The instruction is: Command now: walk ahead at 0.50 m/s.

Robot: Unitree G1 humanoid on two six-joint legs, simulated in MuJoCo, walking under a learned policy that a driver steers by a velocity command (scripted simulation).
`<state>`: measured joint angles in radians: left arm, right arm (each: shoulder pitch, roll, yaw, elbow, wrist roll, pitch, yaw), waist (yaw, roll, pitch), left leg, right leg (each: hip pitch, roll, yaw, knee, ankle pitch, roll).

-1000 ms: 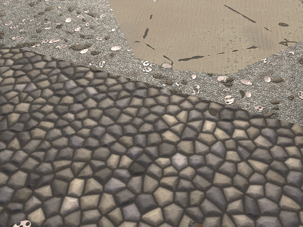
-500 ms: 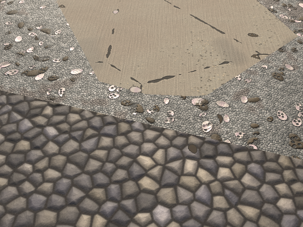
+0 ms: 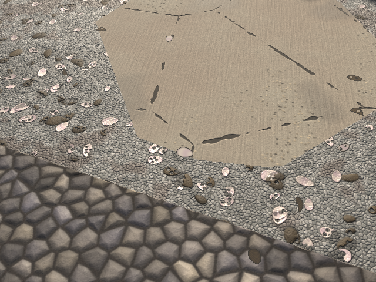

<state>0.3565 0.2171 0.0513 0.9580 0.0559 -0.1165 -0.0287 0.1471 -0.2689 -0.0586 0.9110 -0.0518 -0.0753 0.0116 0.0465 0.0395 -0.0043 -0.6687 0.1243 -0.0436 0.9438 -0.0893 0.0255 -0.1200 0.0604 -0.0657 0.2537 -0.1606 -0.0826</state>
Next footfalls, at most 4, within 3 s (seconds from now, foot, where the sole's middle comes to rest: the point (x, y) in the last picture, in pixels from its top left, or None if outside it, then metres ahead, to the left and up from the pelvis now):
0.28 left None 0.37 0.16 -0.79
0.90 right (237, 252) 0.62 -0.09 -0.79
1.38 left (210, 193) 0.97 0.00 -0.93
1.78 right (281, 175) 1.08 -0.33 -0.93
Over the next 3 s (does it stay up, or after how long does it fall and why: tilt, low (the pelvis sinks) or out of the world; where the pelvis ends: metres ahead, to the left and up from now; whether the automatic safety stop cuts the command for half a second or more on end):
stays up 1.62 -0.25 -0.15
